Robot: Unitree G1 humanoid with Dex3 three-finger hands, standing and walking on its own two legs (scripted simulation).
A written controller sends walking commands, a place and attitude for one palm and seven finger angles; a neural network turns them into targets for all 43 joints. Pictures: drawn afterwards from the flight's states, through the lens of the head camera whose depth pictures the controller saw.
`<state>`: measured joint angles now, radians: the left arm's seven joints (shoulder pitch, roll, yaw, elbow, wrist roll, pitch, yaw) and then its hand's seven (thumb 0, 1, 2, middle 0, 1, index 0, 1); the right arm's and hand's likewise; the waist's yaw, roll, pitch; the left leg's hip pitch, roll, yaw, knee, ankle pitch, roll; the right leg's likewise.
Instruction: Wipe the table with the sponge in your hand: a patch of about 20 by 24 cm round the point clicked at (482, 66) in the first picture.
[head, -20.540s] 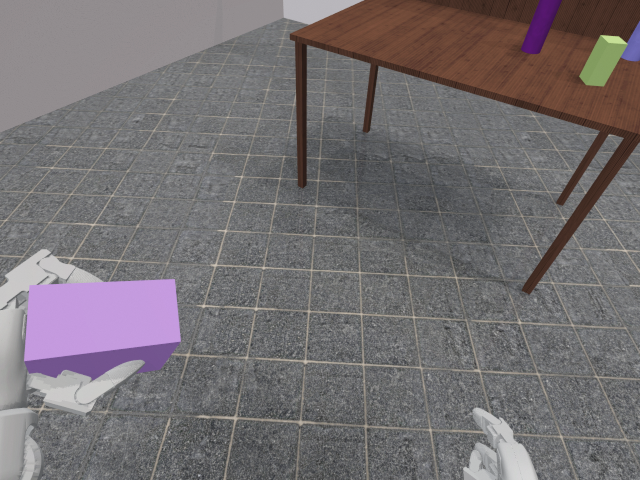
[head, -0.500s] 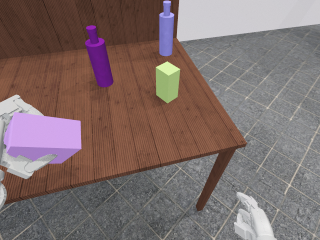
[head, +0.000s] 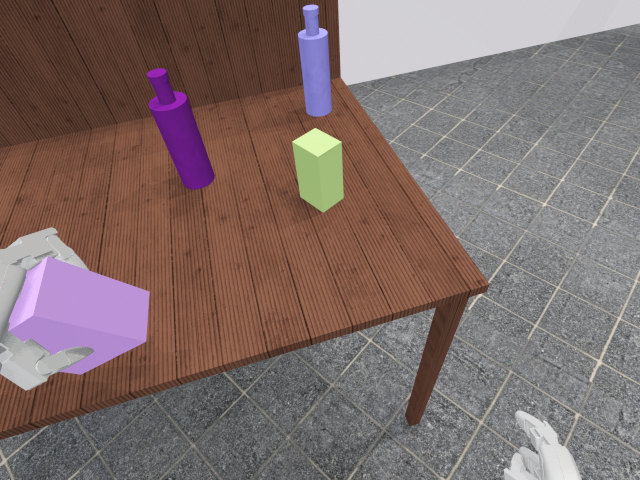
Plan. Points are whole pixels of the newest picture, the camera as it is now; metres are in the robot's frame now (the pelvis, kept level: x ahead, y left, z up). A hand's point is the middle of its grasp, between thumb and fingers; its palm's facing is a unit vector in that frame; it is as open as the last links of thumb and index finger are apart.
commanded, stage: turn the palm down, sponge in hand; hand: left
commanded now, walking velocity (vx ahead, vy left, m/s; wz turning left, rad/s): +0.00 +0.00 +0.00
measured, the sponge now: (82, 325) +0.23 +0.29 +0.12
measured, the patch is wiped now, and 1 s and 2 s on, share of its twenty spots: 0.00 0.00 0.00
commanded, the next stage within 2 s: move the sponge above the wiping area in 1.26 s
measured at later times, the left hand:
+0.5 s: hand (32, 309) +0.23 +0.32 +0.16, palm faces +0.16 -0.24 -0.96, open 9.8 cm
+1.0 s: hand (33, 308) +0.23 +0.32 +0.16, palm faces +0.08 -0.07 -0.99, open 9.8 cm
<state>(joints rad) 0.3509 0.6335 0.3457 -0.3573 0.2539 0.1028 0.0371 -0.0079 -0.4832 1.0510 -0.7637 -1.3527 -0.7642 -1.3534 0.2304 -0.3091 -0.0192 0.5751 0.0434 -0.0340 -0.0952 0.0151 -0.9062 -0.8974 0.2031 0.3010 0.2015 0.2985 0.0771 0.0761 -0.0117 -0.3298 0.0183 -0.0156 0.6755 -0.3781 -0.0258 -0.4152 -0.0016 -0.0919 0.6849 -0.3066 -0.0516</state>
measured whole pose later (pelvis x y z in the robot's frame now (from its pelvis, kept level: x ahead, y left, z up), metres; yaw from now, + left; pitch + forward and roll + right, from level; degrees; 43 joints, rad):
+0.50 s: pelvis +0.00 +0.04 +0.02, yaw +0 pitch -2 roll +0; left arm 0.21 0.60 0.09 -0.40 0.64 0.33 -0.03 -0.01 -0.48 1.05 -0.76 -1.35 -0.76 -1.35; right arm 0.08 -0.25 0.08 0.57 0.04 -0.01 -0.08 0.01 -0.90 -0.90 0.21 0.30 0.20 0.30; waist 0.13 0.08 0.01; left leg -0.16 -0.02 0.01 0.51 -0.31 0.02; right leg -0.24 -0.03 -0.07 0.50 -0.22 0.00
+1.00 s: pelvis +0.00 +0.03 +0.02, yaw +0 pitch -3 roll +0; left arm 0.13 0.58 0.01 -0.31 0.84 0.40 -0.08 0.00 -0.48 1.05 -0.76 -1.35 -0.76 -1.35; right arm 0.02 -0.27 0.07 0.64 0.04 0.01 -0.04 0.01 -0.90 -0.90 0.20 0.30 0.20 0.30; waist 0.15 0.11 0.02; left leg -0.11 -0.01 0.00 0.42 -0.26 0.01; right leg -0.20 -0.02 -0.07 0.43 -0.18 -0.02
